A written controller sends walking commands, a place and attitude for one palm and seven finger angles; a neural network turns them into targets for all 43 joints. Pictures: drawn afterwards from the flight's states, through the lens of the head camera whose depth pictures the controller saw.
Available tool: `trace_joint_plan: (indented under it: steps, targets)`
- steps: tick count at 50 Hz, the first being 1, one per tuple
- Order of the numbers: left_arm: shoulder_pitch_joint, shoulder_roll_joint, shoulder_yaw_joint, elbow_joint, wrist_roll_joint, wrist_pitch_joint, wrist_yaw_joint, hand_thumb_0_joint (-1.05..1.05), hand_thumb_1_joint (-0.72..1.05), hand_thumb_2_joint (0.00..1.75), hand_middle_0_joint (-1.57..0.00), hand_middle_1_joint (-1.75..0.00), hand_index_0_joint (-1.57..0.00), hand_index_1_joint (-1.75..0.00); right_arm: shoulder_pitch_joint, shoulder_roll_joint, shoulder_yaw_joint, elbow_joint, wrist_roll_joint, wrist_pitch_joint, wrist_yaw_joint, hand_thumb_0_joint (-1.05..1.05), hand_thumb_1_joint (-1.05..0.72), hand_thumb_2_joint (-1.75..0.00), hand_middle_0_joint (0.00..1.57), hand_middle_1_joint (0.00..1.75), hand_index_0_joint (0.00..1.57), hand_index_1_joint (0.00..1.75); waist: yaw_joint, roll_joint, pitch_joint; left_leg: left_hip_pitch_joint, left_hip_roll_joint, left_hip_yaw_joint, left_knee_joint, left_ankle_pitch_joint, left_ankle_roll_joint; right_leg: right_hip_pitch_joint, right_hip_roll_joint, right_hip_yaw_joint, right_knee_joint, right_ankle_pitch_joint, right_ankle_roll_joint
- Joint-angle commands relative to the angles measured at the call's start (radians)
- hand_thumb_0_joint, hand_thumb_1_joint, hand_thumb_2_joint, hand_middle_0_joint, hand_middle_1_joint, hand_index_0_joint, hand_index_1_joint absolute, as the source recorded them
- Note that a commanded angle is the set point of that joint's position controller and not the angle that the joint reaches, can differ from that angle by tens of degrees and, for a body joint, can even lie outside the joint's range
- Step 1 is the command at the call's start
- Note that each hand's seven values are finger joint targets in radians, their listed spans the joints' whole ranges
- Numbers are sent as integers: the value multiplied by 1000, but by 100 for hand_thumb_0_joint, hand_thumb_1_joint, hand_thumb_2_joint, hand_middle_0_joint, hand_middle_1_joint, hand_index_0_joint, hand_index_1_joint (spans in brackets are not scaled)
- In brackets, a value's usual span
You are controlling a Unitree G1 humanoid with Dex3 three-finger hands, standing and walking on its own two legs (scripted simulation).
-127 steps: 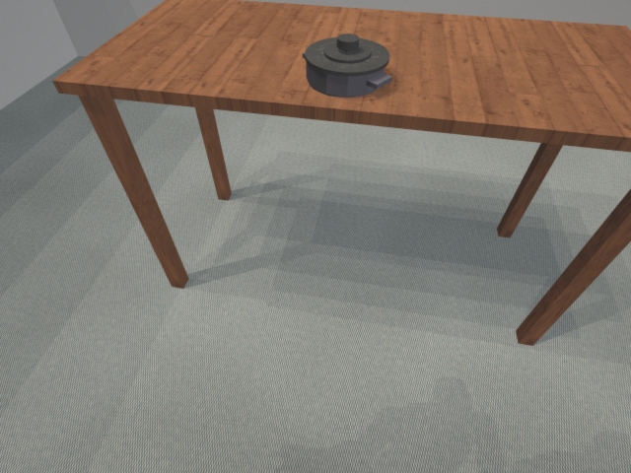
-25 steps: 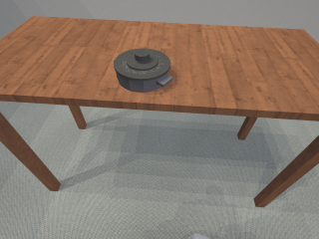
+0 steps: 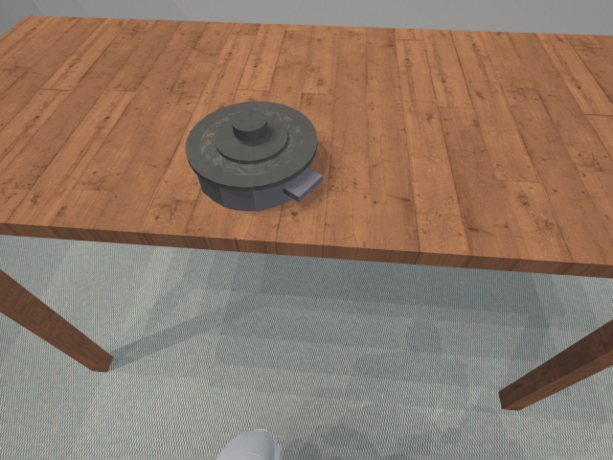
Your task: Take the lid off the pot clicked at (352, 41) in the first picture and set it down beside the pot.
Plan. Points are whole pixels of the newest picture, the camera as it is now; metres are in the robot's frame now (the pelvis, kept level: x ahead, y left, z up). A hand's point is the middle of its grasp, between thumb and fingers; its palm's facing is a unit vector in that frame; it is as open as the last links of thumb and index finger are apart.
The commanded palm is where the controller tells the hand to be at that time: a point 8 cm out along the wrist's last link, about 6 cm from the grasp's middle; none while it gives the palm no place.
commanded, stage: come to a stop and stand still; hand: left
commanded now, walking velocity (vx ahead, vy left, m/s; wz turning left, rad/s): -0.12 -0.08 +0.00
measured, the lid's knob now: (249, 125) +0.50 +0.12 +0.16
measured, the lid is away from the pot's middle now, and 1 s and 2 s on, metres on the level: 0.00 0.00 0.00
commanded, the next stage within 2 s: look again from close up in 0.80 s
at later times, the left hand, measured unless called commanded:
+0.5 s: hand out of the picture +0.00 +0.23 -0.17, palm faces +0.00 -0.98 -0.21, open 7.4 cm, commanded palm none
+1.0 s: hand out of the picture -0.07 +0.20 -0.19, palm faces +0.05 -0.99 -0.16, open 7.4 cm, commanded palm none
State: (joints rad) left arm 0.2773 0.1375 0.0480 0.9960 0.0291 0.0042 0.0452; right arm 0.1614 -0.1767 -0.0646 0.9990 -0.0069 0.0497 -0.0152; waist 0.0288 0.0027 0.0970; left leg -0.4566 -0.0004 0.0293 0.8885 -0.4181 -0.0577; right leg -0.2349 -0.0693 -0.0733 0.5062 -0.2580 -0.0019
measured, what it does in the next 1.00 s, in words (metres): steps on the spot: left foot, then right foot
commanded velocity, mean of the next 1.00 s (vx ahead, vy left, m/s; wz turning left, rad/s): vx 0.05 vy -0.02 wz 0.00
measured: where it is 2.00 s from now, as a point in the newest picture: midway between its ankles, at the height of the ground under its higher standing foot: outside the picture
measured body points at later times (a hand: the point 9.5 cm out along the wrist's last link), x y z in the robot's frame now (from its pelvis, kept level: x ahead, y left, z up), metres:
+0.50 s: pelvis -0.04 +0.03 +0.00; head -0.03 +0.04 +0.45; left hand +0.00 +0.28 -0.15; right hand -0.01 -0.21 -0.14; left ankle +0.04 +0.13 -0.74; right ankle -0.10 -0.12 -0.71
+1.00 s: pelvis -0.04 +0.04 -0.01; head -0.01 +0.05 +0.44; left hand -0.08 +0.25 -0.17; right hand +0.02 -0.19 -0.16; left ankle -0.03 +0.14 -0.74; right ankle -0.10 -0.11 -0.74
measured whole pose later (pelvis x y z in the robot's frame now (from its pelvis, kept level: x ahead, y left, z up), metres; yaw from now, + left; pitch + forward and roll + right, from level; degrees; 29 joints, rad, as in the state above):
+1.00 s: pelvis -0.04 +0.04 -0.01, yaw +0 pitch +0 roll -2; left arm 0.38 0.12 0.01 1.07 0.02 -0.02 0.04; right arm 0.22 -0.18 -0.03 0.99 -0.02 0.00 -0.01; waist 0.02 0.02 0.04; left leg -0.30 0.01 0.04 0.63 -0.33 0.03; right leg -0.16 -0.04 -0.01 0.54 -0.38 0.04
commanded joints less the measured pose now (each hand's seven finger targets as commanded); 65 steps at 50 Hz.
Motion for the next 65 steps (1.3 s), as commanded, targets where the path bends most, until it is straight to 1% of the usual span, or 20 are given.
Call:
trace_joint_plan:
  steps: [1,3,5,6,13,21,26,28,29,30,34,40,44,45,46,51,53,58,62,65]
  targets:
    - [13,222,57,-67,3,1,12,0,90,90,-20,-30,-20,-30,75,-43,-14,-56,6,-21,-5,0,-90,-90,20,30,20,30,-25,-209,-133,136,-4,8,-233,106,8,73,-215,149,-13,719,-154]
    - [7,201,50,-72,-8,11,9,0,90,90,-20,-30,-20,-30,140,-77,-17,-31,2,-38,-6,0,-90,-90,20,30,20,30,-52,-143,-185,344,50,-5,-456,417,20,1,-116,89,102,419,-64]
    - [75,118,32,-79,-21,25,15,0,90,90,-20,-30,-20,-30,144,-212,-32,-68,-6,-43,-13,0,-90,-90,20,30,20,30,-56,266,-205,364,409,-364,-519,1089,221,-170,72,56,433,-399,37]
    - [60,136,31,-77,-18,26,19,0,90,90,-20,-30,-20,-30,130,-192,-22,-70,-15,-37,-15,0,-90,-90,20,30,20,30,-65,167,-182,295,396,-262,-507,1048,266,-132,56,120,565,-389,15]
    - [51,162,43,-49,-13,47,-20,0,90,90,-20,-30,-20,-30,47,-136,1,-84,-15,-54,-42,0,-90,-90,20,30,20,30,-33,100,-127,284,291,-222,-610,501,219,-241,59,163,640,-150,41]
    - [7,130,24,-65,-10,51,-39,0,90,90,-20,-30,-20,-30,125,-167,-20,-39,-23,-45,-26,0,-90,-90,20,30,20,30,-75,170,-115,280,268,-267,-737,-4,184,-131,45,79,264,-205,23]
    - [217,111,19,22,-15,26,-33,0,90,90,-20,-30,-20,-30,89,-148,-25,-13,-17,-35,-12,0,-90,-90,20,30,20,30,9,100,-118,89,139,-135,-674,-132,89,226,85,-3,-171,-61,-11]
    - [169,237,34,-2,0,11,-17,0,90,90,-20,-30,-20,-30,83,-15,4,-28,1,-27,-4,0,-90,-90,20,30,20,30,-2,-283,-11,-73,-4,19,-302,-61,22,99,-220,408,-451,-462,-112]
    - [76,244,33,-43,-4,12,-12,0,90,90,-20,-30,-20,-30,53,-68,-5,-40,-12,-20,1,0,-90,-90,20,30,20,30,-7,-214,69,-45,27,-17,-160,-58,28,-103,-303,458,-504,-536,-158]
    - [0,241,33,-60,-5,3,-13,0,90,90,-20,-30,-20,-30,94,-68,-8,-28,-14,-21,11,0,-90,-90,20,30,20,30,-48,-152,41,-12,19,-24,-61,-13,35,-143,-277,418,-485,-468,-163]
    - [50,163,22,-24,-14,-36,-15,0,90,90,-20,-30,-20,-30,144,-67,-6,22,-14,-39,19,0,-90,-90,20,30,20,30,-35,-122,52,-103,37,-4,14,108,24,71,-177,242,-339,-14,-132]
    - [157,161,29,25,-4,-39,-4,0,90,90,-20,-30,-20,-30,65,-46,4,-17,-5,-48,7,0,-90,-90,20,30,20,30,19,-156,-19,-60,34,11,-105,33,10,191,-234,262,-212,377,-177]
    - [98,156,23,30,-9,-28,-1,0,90,90,-20,-30,-20,-30,115,-19,13,7,4,-56,-1,0,-90,-90,20,30,20,30,-22,-207,-41,210,-4,37,-385,183,20,64,-160,189,-125,418,-112]
    - [191,137,-7,52,-2,-59,38,0,90,90,-20,-30,-20,-30,53,-60,37,-55,-13,-71,3,0,-90,-90,20,30,20,30,-10,-98,-6,221,11,8,-247,172,39,27,-117,258,-81,802,-68]
    - [112,188,-8,7,-2,-65,25,0,90,90,-20,-30,-20,-30,152,-39,30,-59,-5,-65,7,0,-90,-90,20,30,20,30,-78,-109,-86,204,16,14,-282,88,75,57,-124,180,-62,562,-64]
    - [128,100,-21,5,-6,-34,14,0,90,90,-20,-30,-20,-30,160,-141,20,-68,-12,-76,-4,0,-90,-90,20,30,20,30,-38,209,-142,277,172,-179,-391,603,145,-24,40,34,108,-52,-33]
    - [121,100,-25,-6,-8,-19,12,0,90,90,-20,-30,-20,-30,150,-155,21,-83,-9,-72,-12,0,-90,-90,20,30,20,30,-31,208,-110,317,210,-226,-440,704,189,-97,70,26,178,-237,-27]
    - [108,113,-26,-15,-12,-15,7,0,90,90,-20,-30,-20,-30,62,-121,29,-105,-2,-71,-15,0,-90,-90,20,30,20,30,6,38,-90,217,143,-146,-426,505,155,-17,35,83,24,-15,-31]
    - [65,146,-27,-36,-9,-16,8,0,90,90,-20,-30,-20,-30,70,-110,27,-98,-3,-69,-11,0,-90,-90,20,30,20,30,-24,-104,-62,207,93,-105,-418,308,122,-24,-13,141,-8,110,-45]
    - [40,146,-24,-64,-8,-1,9,0,90,90,-20,-30,-20,-30,93,-128,26,-84,-8,-75,-13,0,-90,-90,20,30,20,30,-22,1,-61,234,135,-161,-501,369,135,-49,23,83,43,3,-19]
